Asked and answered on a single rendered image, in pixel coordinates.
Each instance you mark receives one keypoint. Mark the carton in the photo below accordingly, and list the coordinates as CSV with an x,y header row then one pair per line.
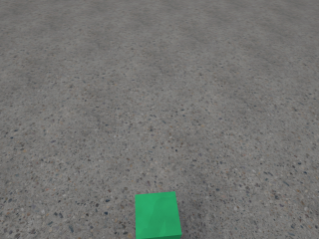
x,y
157,216

